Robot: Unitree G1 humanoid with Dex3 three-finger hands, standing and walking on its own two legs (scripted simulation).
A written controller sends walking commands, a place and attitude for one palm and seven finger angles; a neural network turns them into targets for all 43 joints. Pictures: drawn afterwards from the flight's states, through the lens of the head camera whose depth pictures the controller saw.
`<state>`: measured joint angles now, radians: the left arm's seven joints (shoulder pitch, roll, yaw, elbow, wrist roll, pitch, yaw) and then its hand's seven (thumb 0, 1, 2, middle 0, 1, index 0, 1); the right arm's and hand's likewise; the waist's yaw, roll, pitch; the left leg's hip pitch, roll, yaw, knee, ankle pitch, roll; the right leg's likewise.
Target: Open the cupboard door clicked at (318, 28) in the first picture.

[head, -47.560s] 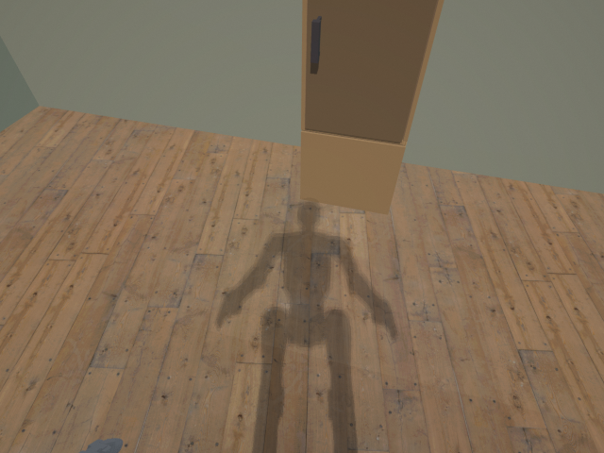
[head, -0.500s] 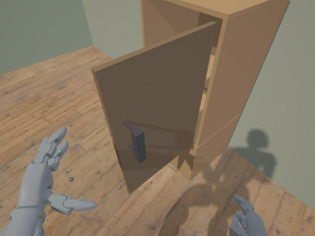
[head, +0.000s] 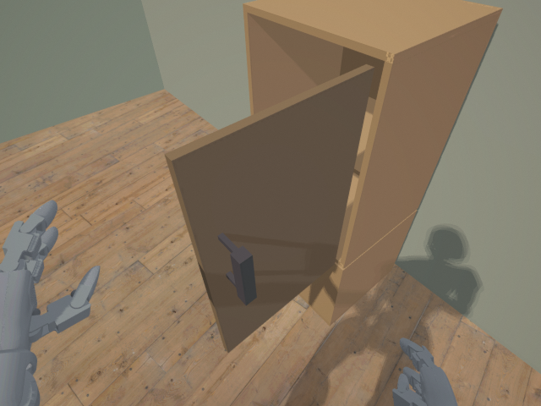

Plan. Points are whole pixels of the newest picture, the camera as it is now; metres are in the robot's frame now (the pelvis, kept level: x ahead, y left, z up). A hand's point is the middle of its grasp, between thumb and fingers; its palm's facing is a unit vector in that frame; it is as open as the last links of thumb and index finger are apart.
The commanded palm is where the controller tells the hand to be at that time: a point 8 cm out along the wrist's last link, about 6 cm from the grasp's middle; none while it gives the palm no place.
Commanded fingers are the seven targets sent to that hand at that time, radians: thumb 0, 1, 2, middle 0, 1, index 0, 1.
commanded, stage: draw the hand back to the body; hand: left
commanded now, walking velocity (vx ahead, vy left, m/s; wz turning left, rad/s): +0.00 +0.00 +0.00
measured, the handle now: (236, 268) +0.33 +0.11 +0.01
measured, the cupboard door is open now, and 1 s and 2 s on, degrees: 91 91 91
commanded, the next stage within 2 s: step back with the hand held close in 0.44 s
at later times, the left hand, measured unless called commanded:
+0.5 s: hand (78, 293) +0.19 +0.25 +0.15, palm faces +0.45 -0.81 -0.38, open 7.4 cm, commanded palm +0.14 +0.28 +0.17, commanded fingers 0.00 0.90 0.90 -0.20 -0.30 -0.20 -0.30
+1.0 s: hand (51, 313) +0.16 +0.26 +0.15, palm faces +0.32 -0.80 -0.51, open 7.4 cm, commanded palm +0.10 +0.30 +0.17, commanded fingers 0.00 0.90 0.90 -0.20 -0.30 -0.20 -0.30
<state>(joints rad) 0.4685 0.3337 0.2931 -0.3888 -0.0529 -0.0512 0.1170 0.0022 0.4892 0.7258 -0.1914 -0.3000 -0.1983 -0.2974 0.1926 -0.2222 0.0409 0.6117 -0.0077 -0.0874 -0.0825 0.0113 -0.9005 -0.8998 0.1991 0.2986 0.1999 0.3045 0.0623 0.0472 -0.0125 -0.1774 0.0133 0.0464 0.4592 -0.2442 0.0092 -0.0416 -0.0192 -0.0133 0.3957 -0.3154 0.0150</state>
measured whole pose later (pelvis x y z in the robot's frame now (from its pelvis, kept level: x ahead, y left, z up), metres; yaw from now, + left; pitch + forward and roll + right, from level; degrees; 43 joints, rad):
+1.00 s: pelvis -0.05 +0.01 +0.00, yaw -2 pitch +0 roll -1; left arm 0.56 0.43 0.40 -0.49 -0.05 -0.13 0.12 0.01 0.89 0.90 -0.21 -0.30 -0.22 -0.30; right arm 0.16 -0.23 -0.01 0.54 0.01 0.03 -0.09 0.01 -0.90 -0.90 0.20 0.30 0.20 0.30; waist 0.00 0.02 0.04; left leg -0.30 0.04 0.08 0.46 -0.17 0.02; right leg -0.19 0.00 0.02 0.42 -0.23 0.03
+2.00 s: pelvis -0.25 +0.02 +0.00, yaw -2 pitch +0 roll -2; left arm 0.58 0.47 0.45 -0.52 -0.07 -0.16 0.14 0.01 0.88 0.90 -0.21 -0.30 -0.22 -0.30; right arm 0.24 -0.19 0.02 0.61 -0.01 -0.11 -0.07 0.01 -0.90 -0.90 0.20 0.30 0.20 0.30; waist -0.07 -0.01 -0.01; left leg -0.42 -0.01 0.00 0.41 -0.12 0.00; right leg -0.13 0.06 0.00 0.46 -0.39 -0.04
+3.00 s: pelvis -0.27 +0.01 +0.00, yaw -1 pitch -1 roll -1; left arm 0.30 0.20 0.01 1.07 0.01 0.03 0.02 0.00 0.98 0.90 -0.20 -0.30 -0.21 -0.30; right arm 0.25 -0.21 0.00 1.07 -0.02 0.03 -0.02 0.01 -0.91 -0.90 0.20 0.30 0.20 0.30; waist 0.00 -0.03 0.07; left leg -0.29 0.00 -0.04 0.48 -0.17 0.00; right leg -0.12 0.05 -0.04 0.43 -0.29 -0.04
